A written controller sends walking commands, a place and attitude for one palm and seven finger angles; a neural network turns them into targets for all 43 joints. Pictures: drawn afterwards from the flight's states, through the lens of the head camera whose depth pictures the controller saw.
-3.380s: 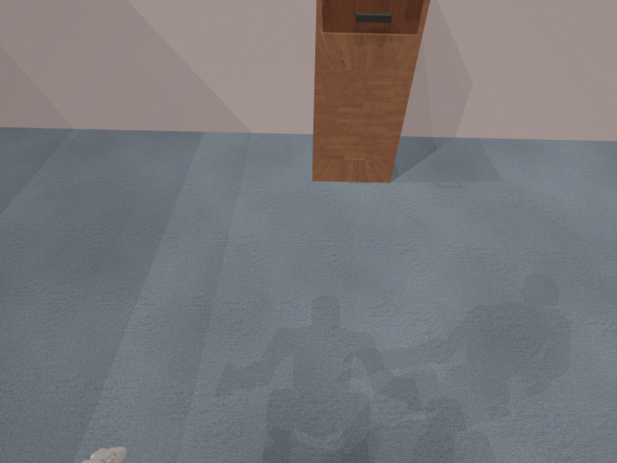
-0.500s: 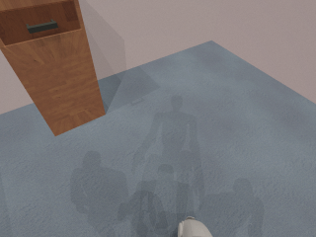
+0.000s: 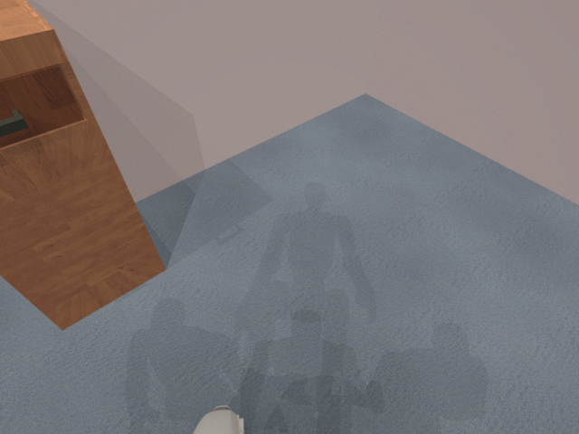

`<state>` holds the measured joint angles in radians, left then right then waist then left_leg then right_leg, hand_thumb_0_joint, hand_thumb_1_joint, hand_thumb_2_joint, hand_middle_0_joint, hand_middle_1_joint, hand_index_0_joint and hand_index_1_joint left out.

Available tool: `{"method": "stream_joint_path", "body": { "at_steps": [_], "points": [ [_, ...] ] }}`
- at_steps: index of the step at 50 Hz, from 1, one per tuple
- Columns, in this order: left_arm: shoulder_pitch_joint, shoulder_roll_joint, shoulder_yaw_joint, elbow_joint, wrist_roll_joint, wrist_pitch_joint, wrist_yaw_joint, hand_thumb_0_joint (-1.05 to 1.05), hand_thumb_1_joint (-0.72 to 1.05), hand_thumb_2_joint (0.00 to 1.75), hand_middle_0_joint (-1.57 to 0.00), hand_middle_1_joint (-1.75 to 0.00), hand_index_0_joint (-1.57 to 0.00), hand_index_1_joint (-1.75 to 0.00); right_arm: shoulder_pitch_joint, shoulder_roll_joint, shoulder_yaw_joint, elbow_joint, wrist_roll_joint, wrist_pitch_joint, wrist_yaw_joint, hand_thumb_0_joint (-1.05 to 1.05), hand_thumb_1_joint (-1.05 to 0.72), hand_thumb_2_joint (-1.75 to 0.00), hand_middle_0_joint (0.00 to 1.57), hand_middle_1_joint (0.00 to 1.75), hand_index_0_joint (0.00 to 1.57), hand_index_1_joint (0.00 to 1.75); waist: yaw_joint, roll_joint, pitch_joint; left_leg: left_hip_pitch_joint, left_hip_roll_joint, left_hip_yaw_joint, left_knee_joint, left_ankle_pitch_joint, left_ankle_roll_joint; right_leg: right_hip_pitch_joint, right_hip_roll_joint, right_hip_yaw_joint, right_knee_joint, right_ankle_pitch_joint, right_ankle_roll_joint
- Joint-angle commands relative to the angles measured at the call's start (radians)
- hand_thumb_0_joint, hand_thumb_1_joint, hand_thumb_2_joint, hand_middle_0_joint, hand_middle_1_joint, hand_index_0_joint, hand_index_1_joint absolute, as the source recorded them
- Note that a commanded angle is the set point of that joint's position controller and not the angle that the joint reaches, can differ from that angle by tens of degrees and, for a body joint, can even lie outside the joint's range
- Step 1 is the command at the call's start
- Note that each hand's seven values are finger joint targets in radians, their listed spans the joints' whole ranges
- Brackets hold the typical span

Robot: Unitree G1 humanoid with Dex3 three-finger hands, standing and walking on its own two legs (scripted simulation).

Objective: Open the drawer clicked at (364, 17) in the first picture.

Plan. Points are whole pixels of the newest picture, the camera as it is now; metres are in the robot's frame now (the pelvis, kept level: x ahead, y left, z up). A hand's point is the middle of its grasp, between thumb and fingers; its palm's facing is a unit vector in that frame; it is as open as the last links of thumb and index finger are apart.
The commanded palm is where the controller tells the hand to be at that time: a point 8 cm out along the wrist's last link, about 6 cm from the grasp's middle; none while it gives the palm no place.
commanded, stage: walk to a spot facing it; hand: left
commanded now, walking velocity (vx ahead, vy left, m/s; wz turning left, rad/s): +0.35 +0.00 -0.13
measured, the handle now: out of the picture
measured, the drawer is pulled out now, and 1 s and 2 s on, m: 0.00 0.00 0.00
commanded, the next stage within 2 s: turn to face it in 0.28 s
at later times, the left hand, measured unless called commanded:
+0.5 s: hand (185, 356) +0.27 +0.21 -0.17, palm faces -0.10 -0.97 -0.20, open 7.4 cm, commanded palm none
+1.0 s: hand (179, 355) +0.28 +0.23 -0.19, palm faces +0.16 -0.97 -0.21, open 7.3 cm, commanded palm none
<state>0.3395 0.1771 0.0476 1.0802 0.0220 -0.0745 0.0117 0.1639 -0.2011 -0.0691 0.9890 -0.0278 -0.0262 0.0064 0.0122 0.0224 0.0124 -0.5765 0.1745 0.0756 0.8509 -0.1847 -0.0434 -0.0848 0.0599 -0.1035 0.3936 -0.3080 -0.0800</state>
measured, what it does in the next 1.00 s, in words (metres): walks ahead: left foot, then right foot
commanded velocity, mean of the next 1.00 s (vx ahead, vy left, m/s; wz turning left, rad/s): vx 0.07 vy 0.00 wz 0.23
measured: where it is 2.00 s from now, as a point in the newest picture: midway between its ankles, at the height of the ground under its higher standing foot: outside the picture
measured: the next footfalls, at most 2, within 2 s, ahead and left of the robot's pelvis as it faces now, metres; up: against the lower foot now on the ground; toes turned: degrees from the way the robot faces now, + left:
left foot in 0.14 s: +0.22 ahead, +0.14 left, +0.00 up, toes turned +9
right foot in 0.58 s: +0.29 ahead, -0.13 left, +0.00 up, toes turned -16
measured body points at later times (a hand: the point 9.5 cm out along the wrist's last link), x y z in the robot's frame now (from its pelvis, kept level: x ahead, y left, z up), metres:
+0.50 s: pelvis +0.18 +0.03 +0.00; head +0.20 +0.04 +0.45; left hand +0.28 +0.26 -0.15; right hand +0.15 -0.20 -0.15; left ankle +0.18 +0.14 -0.74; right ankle +0.24 -0.12 -0.69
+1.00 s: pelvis +0.21 +0.03 -0.02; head +0.23 +0.05 +0.43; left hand +0.28 +0.28 -0.17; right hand +0.29 -0.22 -0.15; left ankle +0.24 +0.14 -0.74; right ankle +0.23 -0.11 -0.70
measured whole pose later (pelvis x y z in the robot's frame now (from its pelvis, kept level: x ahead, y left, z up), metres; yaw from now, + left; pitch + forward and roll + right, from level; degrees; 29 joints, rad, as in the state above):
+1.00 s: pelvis +0.21 +0.03 -0.02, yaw +7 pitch -1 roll -1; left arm 0.15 0.22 0.09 0.95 0.02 0.07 0.02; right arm 0.23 -0.18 -0.08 0.95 -0.03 0.02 0.01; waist -0.03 -0.04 0.06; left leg -0.38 0.06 0.11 0.71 -0.31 0.02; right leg -0.46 -0.15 -0.16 1.00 -0.48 0.06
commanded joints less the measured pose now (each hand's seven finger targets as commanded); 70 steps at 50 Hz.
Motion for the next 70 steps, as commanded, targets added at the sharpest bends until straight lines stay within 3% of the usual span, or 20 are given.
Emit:
{"method": "stream_joint_path", "body": {
  "at_steps": [1,4,6,8,12,19,27,30,34,40,44,45,46,47,50,59,63,65,66,70],
  "points": [
    [0.114,0.118,0.017,-0.005,0.000,-0.013,0.002,0.00,0.90,0.90,-0.20,-0.30,-0.20,-0.30,-0.090,-0.002,0.021,-0.075,0.003,-0.025,0.024,0.00,-0.90,-0.90,0.20,0.30,0.20,0.30,0.039,-0.112,0.085,0.009,-0.044,0.046,-0.144,0.001,0.011,0.030,-0.278,0.202,-0.121,0.486,-0.083],
    [0.112,0.134,0.018,0.002,-0.002,-0.009,0.006,0.00,0.90,0.90,-0.20,-0.30,-0.20,-0.30,-0.070,-0.026,0.016,-0.065,0.003,-0.034,0.016,0.00,-0.90,-0.90,0.20,0.30,0.20,0.30,0.008,-0.095,0.064,0.149,-0.093,0.083,-0.248,-0.035,0.035,0.054,-0.278,0.191,-0.023,0.663,-0.070],
    [0.085,0.129,0.019,-0.002,-0.009,-0.008,0.007,0.00,0.90,0.90,-0.20,-0.30,-0.20,-0.30,0.171,-0.091,-0.003,0.009,-0.005,-0.044,-0.003,0.00,-0.90,-0.90,0.20,0.30,0.20,0.30,-0.100,-0.019,-0.057,0.526,-0.094,0.057,-0.361,0.082,0.064,-0.079,-0.217,0.135,0.272,0.685,-0.018],
    [0.110,0.061,0.006,-0.042,-0.023,-0.010,-0.004,0.00,0.90,0.90,-0.20,-0.30,-0.20,-0.30,0.393,-0.257,-0.036,0.057,-0.009,-0.042,-0.017,0.00,-0.90,-0.90,0.20,0.30,0.20,0.30,-0.140,0.292,-0.245,0.872,0.352,-0.454,-0.500,0.284,0.231,-0.453,-0.032,0.051,0.834,-0.246,0.049],
    [-0.005,0.045,0.027,-0.048,0.005,0.032,-0.023,0.00,0.90,0.90,-0.20,-0.30,-0.20,-0.30,0.135,-0.082,0.010,-0.001,0.001,-0.048,-0.025,0.00,-0.90,-0.90,0.20,0.30,0.20,0.30,-0.042,0.070,0.085,0.388,0.246,-0.178,-0.639,0.001,0.155,-0.487,-0.177,0.111,0.903,-0.057,0.064],
    [-0.005,-0.011,0.042,-0.097,0.007,0.097,-0.032,0.00,0.90,0.90,-0.20,-0.30,-0.20,-0.30,0.129,-0.066,0.002,-0.007,0.005,-0.049,-0.036,0.00,-0.90,-0.90,0.20,0.30,0.20,0.30,0.006,0.087,0.059,0.351,0.185,0.092,-0.633,0.203,0.161,-0.483,-0.199,0.052,0.695,0.076,0.118],
    [-0.040,0.020,0.010,-0.084,0.006,0.048,0.000,0.00,0.90,0.90,-0.20,-0.30,-0.20,-0.30,0.187,-0.072,0.007,0.054,0.006,-0.018,-0.026,0.00,-0.90,-0.90,0.20,0.30,0.20,0.30,0.010,0.083,-0.024,0.387,0.081,0.057,-0.401,0.328,0.112,-0.121,-0.130,-0.038,0.076,0.241,0.124],
    [0.055,0.208,0.042,-0.060,0.003,0.033,0.016,0.00,0.90,0.90,-0.20,-0.30,-0.20,-0.30,0.211,0.010,0.017,0.019,0.021,0.006,-0.018,0.00,-0.90,-0.90,0.20,0.30,0.20,0.30,0.040,-0.245,-0.146,0.125,-0.096,0.100,-0.024,-0.411,-0.001,0.156,-0.520,0.234,0.027,0.823,-0.040],
    [-0.110,0.156,0.037,-0.115,0.001,0.052,0.035,0.00,0.90,0.90,-0.20,-0.30,-0.20,-0.30,0.172,-0.019,0.003,0.020,0.017,0.050,-0.014,0.00,-0.90,-0.90,0.20,0.30,0.20,0.30,0.008,-0.231,-0.059,0.070,-0.056,-0.026,0.293,-0.356,-0.007,-0.025,-0.483,0.124,-0.046,0.531,-0.068],
    [-0.187,0.161,0.052,-0.162,0.011,0.072,0.038,0.00,0.90,0.90,-0.20,-0.30,-0.20,-0.30,0.165,0.005,-0.005,-0.017,0.013,0.066,0.007,0.00,-0.90,-0.90,0.20,0.30,0.20,0.30,-0.020,-0.223,0.001,0.167,-0.062,0.033,0.054,-0.278,-0.013,-0.182,-0.457,-0.026,-0.048,0.229,-0.013],
    [-0.193,0.160,0.061,-0.184,-0.004,0.091,0.029,0.00,0.90,0.90,-0.20,-0.30,-0.20,-0.30,0.218,-0.034,-0.018,-0.031,0.005,0.055,0.009,0.00,-0.90,-0.90,0.20,0.30,0.20,0.30,-0.057,-0.098,-0.030,0.327,-0.096,0.075,-0.277,-0.050,-0.006,-0.230,-0.412,-0.100,0.156,0.095,0.048],
    [-0.186,0.126,0.055,-0.200,-0.012,0.101,0.023,0.00,0.90,0.90,-0.20,-0.30,-0.20,-0.30,0.238,-0.096,-0.031,-0.032,0.001,0.049,0.009,0.00,-0.90,-0.90,0.20,0.30,0.20,0.30,-0.067,0.107,-0.012,0.349,-0.024,-0.081,-0.412,-0.016,0.030,-0.317,-0.331,-0.127,0.312,-0.035,0.094],
    [-0.206,0.064,0.046,-0.245,-0.015,0.108,0.014,0.00,0.90,0.90,-0.20,-0.30,-0.20,-0.30,0.265,-0.199,-0.056,-0.054,-0.003,0.042,0.003,0.00,-0.90,-0.90,0.20,0.30,0.20,0.30,-0.093,0.398,0.011,0.373,0.206,-0.431,-0.563,0.131,0.140,-0.518,-0.203,-0.124,0.560,-0.324,0.170],
    [-0.286,0.080,0.043,-0.278,-0.005,0.110,0.012,0.00,0.90,0.90,-0.20,-0.30,-0.20,-0.30,0.280,-0.237,-0.064,-0.051,-0.010,0.041,-0.004,0.00,-0.90,-0.90,0.20,0.30,0.20,0.30,-0.121,0.297,0.005,0.331,0.282,-0.522,-0.614,0.102,0.229,-0.537,-0.184,-0.001,0.733,-0.328,0.153],
    [-0.260,0.094,0.060,-0.249,0.001,0.110,-0.001,0.00,0.90,0.90,-0.20,-0.30,-0.20,-0.30,0.093,-0.190,-0.047,-0.100,-0.004,0.031,-0.017,0.00,-0.90,-0.90,0.20,0.30,0.20,0.30,-0.047,0.217,0.000,0.279,0.132,-0.368,-0.585,-0.050,0.178,-0.539,-0.192,0.084,0.815,-0.113,0.149],
    [-0.185,0.100,0.046,-0.247,-0.014,0.105,0.007,0.00,0.90,0.90,-0.20,-0.30,-0.20,-0.30,0.071,-0.223,-0.055,-0.131,-0.002,0.046,-0.012,0.00,-0.90,-0.90,0.20,0.30,0.20,0.30,-0.055,0.127,-0.067,0.378,0.071,-0.380,-0.527,0.094,0.213,-0.357,-0.112,0.071,0.433,-0.142,0.156],
    [-0.035,0.130,0.050,-0.221,-0.020,0.088,0.014,0.00,0.90,0.90,-0.20,-0.30,-0.20,-0.30,-0.007,-0.221,-0.059,-0.164,0.007,0.061,-0.002,0.00,-0.90,-0.90,0.20,0.30,0.20,0.30,0.012,0.120,-0.106,0.243,-0.011,-0.361,-0.416,0.106,0.146,-0.069,-0.092,0.050,0.046,0.032,0.138],
    [-0.018,0.304,0.076,-0.238,0.010,0.076,0.026,0.00,0.90,0.90,-0.20,-0.30,-0.20,-0.30,-0.013,-0.096,-0.039,-0.213,0.016,0.066,0.006,0.00,-0.90,-0.90,0.20,0.30,0.20,0.30,0.036,-0.381,-0.040,-0.122,-0.258,-0.093,0.028,-0.358,-0.013,0.052,-0.532,0.507,-0.204,0.009,-0.023],
    [-0.069,0.290,0.067,-0.255,0.000,0.081,0.032,0.00,0.90,0.90,-0.20,-0.30,-0.20,-0.30,-0.043,-0.168,-0.053,-0.211,0.006,0.070,0.006,0.00,-0.90,-0.90,0.20,0.30,0.20,0.30,0.025,-0.257,-0.030,-0.040,-0.191,-0.151,0.209,-0.369,0.006,-0.108,-0.572,0.434,-0.182,0.076,-0.067],
    [-0.189,0.180,0.033,-0.278,-0.003,0.064,0.023,0.00,0.90,0.90,-0.20,-0.30,-0.20,-0.30,0.020,-0.139,-0.047,-0.138,0.002,0.089,0.025,0.00,-0.90,-0.90,0.20,0.30,0.20,0.30,-0.050,-0.188,0.046,-0.035,-0.148,-0.102,0.391,-0.164,-0.022,-0.135,-0.371,0.122,-0.085,0.271,-0.007]
  ]
}}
